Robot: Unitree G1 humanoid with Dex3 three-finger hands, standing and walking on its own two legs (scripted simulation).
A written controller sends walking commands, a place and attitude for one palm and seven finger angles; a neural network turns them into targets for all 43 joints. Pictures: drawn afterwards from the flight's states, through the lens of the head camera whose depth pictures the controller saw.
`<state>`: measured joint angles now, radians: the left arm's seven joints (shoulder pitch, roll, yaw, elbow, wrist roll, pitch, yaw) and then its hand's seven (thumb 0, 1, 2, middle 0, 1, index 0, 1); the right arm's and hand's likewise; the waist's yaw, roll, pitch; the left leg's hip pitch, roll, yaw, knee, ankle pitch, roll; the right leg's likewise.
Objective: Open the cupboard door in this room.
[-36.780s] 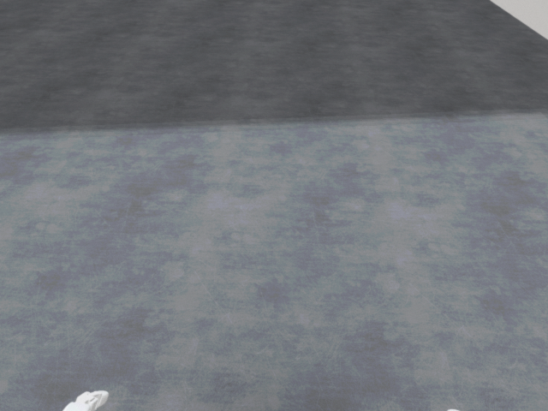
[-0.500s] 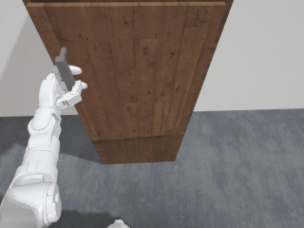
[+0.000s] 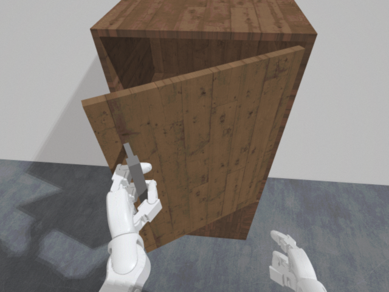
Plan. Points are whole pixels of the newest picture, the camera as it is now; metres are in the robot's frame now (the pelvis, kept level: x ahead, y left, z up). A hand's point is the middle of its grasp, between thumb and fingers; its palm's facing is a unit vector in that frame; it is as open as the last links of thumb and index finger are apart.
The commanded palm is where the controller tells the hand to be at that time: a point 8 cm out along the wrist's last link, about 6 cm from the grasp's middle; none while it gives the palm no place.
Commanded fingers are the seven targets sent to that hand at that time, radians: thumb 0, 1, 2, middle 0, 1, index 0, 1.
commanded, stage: pull the door open along its arc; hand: left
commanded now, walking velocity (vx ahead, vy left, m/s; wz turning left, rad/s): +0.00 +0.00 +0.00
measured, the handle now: (137, 178) +0.31 +0.14 +0.10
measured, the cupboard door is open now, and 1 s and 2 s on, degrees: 31 37 41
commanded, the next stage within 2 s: open thumb and fingers to let go in 0.16 s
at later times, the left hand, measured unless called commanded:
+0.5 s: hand (168, 223) +0.22 +0.06 +0.10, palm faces +0.37 -0.93 +0.03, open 7.1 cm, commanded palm +0.17 +0.11 +0.09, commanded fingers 0.00 -0.01 0.51 -0.34 -1.25 -0.34 -1.25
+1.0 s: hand (161, 220) +0.23 +0.08 +0.10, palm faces +0.29 -0.96 +0.03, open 14.7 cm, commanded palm +0.18 +0.11 +0.09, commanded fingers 0.00 -0.50 0.30 -0.17 -0.40 -0.17 -0.40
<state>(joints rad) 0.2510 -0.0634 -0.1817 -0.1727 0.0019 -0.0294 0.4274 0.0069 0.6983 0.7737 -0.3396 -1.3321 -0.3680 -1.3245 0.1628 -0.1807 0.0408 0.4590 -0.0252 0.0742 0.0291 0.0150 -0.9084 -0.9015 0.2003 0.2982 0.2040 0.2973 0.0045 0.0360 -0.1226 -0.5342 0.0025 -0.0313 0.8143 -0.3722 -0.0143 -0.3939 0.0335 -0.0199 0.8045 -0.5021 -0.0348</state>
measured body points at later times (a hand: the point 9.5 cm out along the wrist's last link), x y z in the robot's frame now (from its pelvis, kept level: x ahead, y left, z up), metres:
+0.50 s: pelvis -0.01 -0.03 +0.00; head -0.03 -0.07 +0.45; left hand +0.20 +0.11 +0.10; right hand +0.17 -0.25 -0.09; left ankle +0.03 +0.13 -0.70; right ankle -0.05 -0.10 -0.70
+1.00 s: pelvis -0.01 -0.01 +0.00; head -0.02 -0.02 +0.45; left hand +0.21 +0.13 +0.10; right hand +0.18 -0.21 -0.08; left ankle +0.03 +0.13 -0.70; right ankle -0.05 -0.10 -0.70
